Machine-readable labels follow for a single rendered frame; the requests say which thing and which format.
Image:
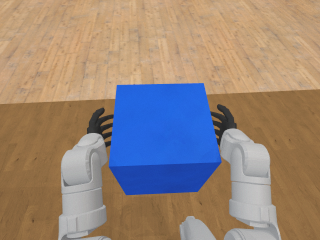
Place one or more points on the right robot thigh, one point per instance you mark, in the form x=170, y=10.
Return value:
x=195, y=229

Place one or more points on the left robot forearm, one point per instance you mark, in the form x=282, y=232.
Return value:
x=81, y=181

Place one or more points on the carton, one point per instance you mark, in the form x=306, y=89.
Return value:
x=163, y=138

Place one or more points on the right robot upper arm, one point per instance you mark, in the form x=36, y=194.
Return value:
x=249, y=234

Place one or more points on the robot right shin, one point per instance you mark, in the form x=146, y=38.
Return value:
x=190, y=217

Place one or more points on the right robot hand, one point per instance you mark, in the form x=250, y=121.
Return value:
x=227, y=121

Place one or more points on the left robot hand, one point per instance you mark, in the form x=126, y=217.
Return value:
x=95, y=125

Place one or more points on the right robot forearm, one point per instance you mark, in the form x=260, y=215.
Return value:
x=251, y=201

